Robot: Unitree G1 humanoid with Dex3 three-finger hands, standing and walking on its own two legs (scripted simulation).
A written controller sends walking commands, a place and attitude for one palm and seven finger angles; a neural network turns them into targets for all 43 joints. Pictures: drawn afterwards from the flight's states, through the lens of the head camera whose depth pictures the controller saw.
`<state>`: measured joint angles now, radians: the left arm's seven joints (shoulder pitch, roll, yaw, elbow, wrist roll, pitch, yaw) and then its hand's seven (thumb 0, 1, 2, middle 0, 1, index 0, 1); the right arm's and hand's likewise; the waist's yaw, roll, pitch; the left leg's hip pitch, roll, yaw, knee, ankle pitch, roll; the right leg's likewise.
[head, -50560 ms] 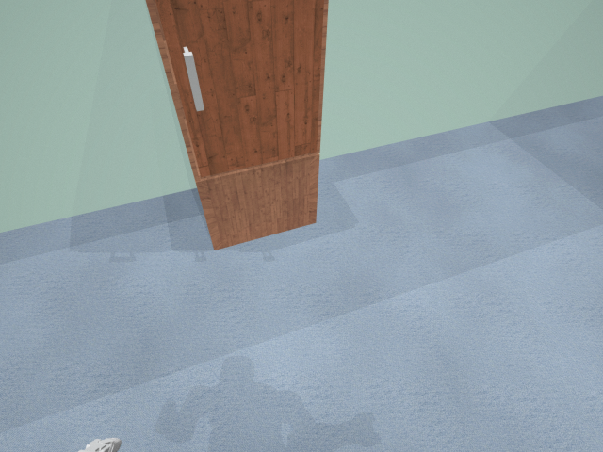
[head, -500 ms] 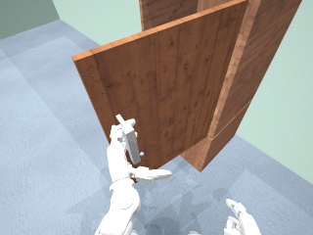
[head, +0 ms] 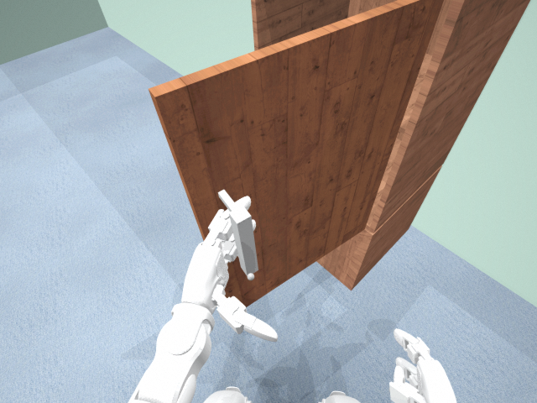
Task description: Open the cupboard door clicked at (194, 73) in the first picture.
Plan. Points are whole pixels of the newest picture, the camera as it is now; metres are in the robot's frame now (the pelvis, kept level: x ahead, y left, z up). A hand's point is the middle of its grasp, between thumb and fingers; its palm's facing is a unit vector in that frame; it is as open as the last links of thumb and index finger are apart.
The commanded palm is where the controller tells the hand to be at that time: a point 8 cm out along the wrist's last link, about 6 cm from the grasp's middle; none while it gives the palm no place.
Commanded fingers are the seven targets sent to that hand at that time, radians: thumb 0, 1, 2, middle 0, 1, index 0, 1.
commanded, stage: slide the hand sideways off the handle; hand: left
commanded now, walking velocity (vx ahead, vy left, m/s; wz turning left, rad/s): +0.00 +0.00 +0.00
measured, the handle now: (238, 235) +0.35 +0.07 +0.06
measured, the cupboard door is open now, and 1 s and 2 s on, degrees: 81 81 81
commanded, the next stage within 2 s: draw the hand back to the body in 0.92 s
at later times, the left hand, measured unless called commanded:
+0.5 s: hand (225, 303) +0.24 +0.08 +0.06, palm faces -0.12 -0.99 -0.01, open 16.3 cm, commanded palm +0.21 +0.14 +0.06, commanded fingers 0.00 -0.50 0.30 -0.15 -0.30 -0.15 -0.30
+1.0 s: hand (190, 328) +0.21 +0.12 +0.06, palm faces -0.10 -0.99 -0.03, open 16.3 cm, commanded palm +0.19 +0.17 +0.06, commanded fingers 0.00 -0.50 0.30 -0.15 -0.30 -0.15 -0.30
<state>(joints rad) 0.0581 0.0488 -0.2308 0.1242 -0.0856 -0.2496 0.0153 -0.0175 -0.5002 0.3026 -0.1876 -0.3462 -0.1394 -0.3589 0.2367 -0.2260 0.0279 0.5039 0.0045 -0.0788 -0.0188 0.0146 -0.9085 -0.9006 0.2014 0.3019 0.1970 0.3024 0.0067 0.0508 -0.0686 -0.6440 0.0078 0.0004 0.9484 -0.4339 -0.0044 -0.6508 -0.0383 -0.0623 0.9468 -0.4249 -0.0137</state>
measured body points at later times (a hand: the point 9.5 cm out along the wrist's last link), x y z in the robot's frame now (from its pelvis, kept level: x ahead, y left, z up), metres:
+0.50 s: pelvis +0.02 +0.00 -0.01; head +0.07 -0.01 +0.43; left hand +0.24 +0.13 +0.06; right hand +0.21 -0.21 -0.09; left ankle +0.03 +0.12 -0.68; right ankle +0.03 -0.11 -0.68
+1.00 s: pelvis +0.02 +0.00 -0.02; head +0.06 -0.02 +0.42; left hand +0.21 +0.17 +0.06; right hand +0.20 -0.23 -0.09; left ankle +0.03 +0.12 -0.68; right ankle +0.03 -0.11 -0.68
